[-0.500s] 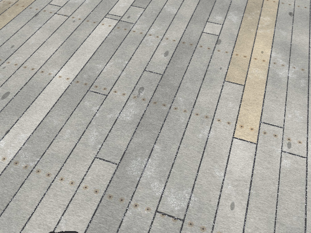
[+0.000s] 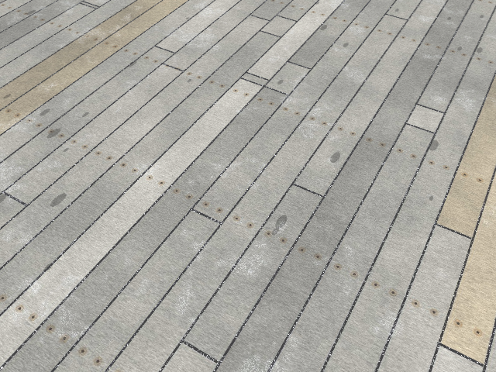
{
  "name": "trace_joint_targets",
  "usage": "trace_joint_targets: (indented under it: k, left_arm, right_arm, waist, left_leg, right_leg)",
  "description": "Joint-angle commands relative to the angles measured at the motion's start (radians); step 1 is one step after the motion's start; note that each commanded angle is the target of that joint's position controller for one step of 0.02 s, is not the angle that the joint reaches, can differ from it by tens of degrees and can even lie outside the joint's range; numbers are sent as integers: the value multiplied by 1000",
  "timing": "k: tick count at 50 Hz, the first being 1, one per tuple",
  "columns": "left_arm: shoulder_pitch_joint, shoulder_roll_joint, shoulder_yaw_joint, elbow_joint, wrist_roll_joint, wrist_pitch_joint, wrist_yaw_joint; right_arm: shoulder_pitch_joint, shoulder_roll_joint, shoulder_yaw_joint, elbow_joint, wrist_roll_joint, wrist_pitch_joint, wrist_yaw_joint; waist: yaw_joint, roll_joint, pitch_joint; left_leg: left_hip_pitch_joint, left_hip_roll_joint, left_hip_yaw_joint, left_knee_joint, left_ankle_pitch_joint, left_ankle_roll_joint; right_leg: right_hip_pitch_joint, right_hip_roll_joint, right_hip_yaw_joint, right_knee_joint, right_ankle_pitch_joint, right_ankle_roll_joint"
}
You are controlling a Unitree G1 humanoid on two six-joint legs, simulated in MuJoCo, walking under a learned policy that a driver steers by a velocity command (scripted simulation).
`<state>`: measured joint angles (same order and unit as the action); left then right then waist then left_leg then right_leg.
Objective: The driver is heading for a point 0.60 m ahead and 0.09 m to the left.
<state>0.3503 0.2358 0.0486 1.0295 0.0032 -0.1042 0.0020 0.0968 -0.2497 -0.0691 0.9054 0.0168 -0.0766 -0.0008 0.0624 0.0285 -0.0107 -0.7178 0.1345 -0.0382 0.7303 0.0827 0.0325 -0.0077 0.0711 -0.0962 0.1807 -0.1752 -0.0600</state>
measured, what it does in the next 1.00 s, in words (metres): walks ahead: left foot, then right foot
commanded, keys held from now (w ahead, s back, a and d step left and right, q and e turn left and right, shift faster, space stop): w+q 0.26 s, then q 0.08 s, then no key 0.08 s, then e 0.24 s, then no key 0.34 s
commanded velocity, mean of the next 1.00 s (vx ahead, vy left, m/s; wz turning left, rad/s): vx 0.24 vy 0.00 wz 0.14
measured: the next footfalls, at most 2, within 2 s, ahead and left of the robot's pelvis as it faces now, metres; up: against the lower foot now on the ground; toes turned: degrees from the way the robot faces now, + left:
left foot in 0.18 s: +0.29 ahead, +0.15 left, +0.00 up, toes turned +9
right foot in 0.64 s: +0.53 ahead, +0.01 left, +0.00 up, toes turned +12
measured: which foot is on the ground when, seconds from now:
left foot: up 0.00-0.16, down 0.18-0.66, up 0.68-0.94, down 0.96-1.00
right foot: down 0.00-0.20, up 0.22-0.62, down 0.64-1.00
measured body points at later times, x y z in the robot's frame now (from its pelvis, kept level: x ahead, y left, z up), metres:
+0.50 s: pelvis +0.28 +0.08 +0.00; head +0.32 +0.10 +0.45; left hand +0.39 +0.37 -0.11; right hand +0.42 -0.17 -0.12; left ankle +0.25 +0.15 -0.75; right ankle +0.47 -0.05 -0.69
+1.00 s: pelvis +0.39 +0.09 -0.01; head +0.41 +0.11 +0.43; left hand +0.49 +0.37 -0.14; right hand +0.53 -0.16 -0.14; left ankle +0.38 +0.22 -0.75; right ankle +0.49 +0.00 -0.75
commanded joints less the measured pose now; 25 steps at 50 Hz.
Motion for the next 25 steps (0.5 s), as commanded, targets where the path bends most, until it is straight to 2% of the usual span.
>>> trace_joint_targets:
  k: [1, 2, 4, 5, 6, 7, 8, 9, 10, 11, 12, 13, 14, 15, 16, 17, 19, 21, 22, 25]
  left_arm:
    - [13, 160, 29, -37, 1, -5, 10]
    - [15, 168, 34, -35, -4, 1, 11]
    - [37, 160, 35, -28, -8, 14, 12]
    - [39, 165, 38, -30, -10, 22, 13]
    - [18, 184, 43, -39, -11, 27, 15]
    - [-2, 199, 47, -51, -12, 34, 19]
    - [-21, 205, 48, -64, -10, 44, 24]
    - [-25, 194, 41, -84, -6, 48, 30]
    - [39, 114, 11, -129, 13, 28, 21]
    - [36, 64, -12, -147, 7, -18, 3]
    - [-67, 152, 13, -171, -34, -53, -12]
    - [-133, 161, 13, -192, -49, -69, -14]
    - [-165, 158, 18, -191, -29, -67, -4]
    - [-152, 170, 31, -193, -8, -55, 6]
    - [-127, 165, 35, -199, 0, -37, 10]
    - [-110, 153, 37, -201, 3, -21, 14]
    - [-115, 116, 31, -214, 9, 1, 22]
    - [-166, 98, 23, -232, 14, 8, 24]
    - [-182, 85, 18, -232, 10, 8, 21]
    - [-254, 84, 11, -242, 2, 0, -1]
  right_arm:
    - [-100, -27, 6, -79, 8, -8, 19]
    - [-122, -29, 11, -93, 7, -9, 27]
    - [-167, -38, 12, -125, 8, -10, 43]
    - [-175, -42, 11, -139, 9, -12, 50]
    - [-154, -54, 6, -148, 8, -12, 56]
    - [-100, -82, -7, -145, 7, -10, 59]
    - [22, -117, -29, -121, 6, -9, 60]
    - [196, -185, -65, -79, 9, -6, 52]
    - [339, -309, -101, -64, 1, 1, 34]
    - [343, -294, -86, -72, 6, -1, 34]
    - [330, -215, -63, -73, -4, -2, 32]
    - [268, -167, -51, -88, -4, -5, 28]
    - [174, -137, -38, -116, -9, -5, 30]
    - [120, -125, -33, -139, -19, -8, 29]
    - [91, -124, -31, -152, -25, -5, 27]
    - [83, -132, -33, -157, -22, -3, 23]
    - [101, -162, -40, -156, -21, -5, 10]
    - [126, -169, -42, -148, -12, 3, -3]
    - [135, -156, -37, -143, -9, 8, -9]
    - [177, -123, -19, -113, -17, 12, -18]
  waist:
    - [0, -56, 89]
    - [7, -53, 102]
    - [18, -50, 111]
    - [15, -60, 109]
    - [-7, -87, 90]
    - [-42, -114, 42]
    - [-111, -117, -31]
    - [-188, -88, -130]
    - [-186, 110, -276]
    - [-151, 204, -389]
    - [-183, 139, -313]
    - [-170, 79, -198]
    - [-123, -35, -98]
    - [-77, -25, -60]
    - [-42, -19, -55]
    - [-25, -23, -48]
    - [-16, 1, -44]
    - [-35, 19, -55]
    - [-47, 34, -73]
    - [-98, 57, -93]
  left_leg:
    - [-10, -23, 12, -79, 39, 8]
    - [-15, -23, 16, -104, 14, 12]
    - [-34, -39, 40, -133, -58, 31]
    - [-27, -57, 63, -146, -110, 44]
    - [33, -79, 89, -153, -163, 62]
    - [128, -118, 125, -146, -211, 81]
    - [293, -168, 159, -166, -211, 106]
    - [565, -174, 107, -188, -177, 148]
    - [975, 82, -333, -200, -228, 301]
    - [1152, 231, -805, -411, -348, 418]
    - [1123, 191, -696, -433, -378, 347]
    - [990, 151, -541, -432, -321, 301]
    - [798, 111, -417, -451, -140, 268]
    - [657, 90, -331, -445, 106, 263]
    - [570, 72, -294, -455, 206, 267]
    - [509, 52, -249, -458, 278, 264]
    - [455, 20, -158, -455, 449, 254]
    - [443, -19, -96, -440, 459, 217]
    - [453, -37, -64, -435, 437, 194]
    - [514, -22, -55, -438, 322, 161]
  right_leg:
    - [-15, -301, 70, -87, 169, -123]
    - [15, -320, 54, -68, 184, -123]
    - [95, -337, 30, -22, 229, -104]
    - [127, -343, 16, 15, 307, -94]
    - [133, -350, 2, 73, 472, -82]
    - [139, -346, -21, 163, 686, -65]
    - [114, -324, -58, 335, 843, -40]
    - [-25, -282, -85, 575, 797, -4]
    - [-426, -174, -90, 976, 362, 60]
    - [-695, 0, 93, 1206, -372, 77]
    - [-814, -74, 204, 1258, -332, 40]
    - [-838, -122, 188, 1209, -248, 17]
    - [-778, -158, 172, 1119, -186, 19]
    - [-684, -182, 171, 1052, -171, 35]
    - [-616, -188, 174, 1020, -179, 53]
    - [-578, -186, 165, 968, -180, 70]
    - [-560, -158, 128, 850, -98, 98]
    - [-531, -135, 112, 679, 41, 107]
    - [-499, -123, 102, 593, 128, 102]
    - [-440, -111, 104, 433, 333, 83]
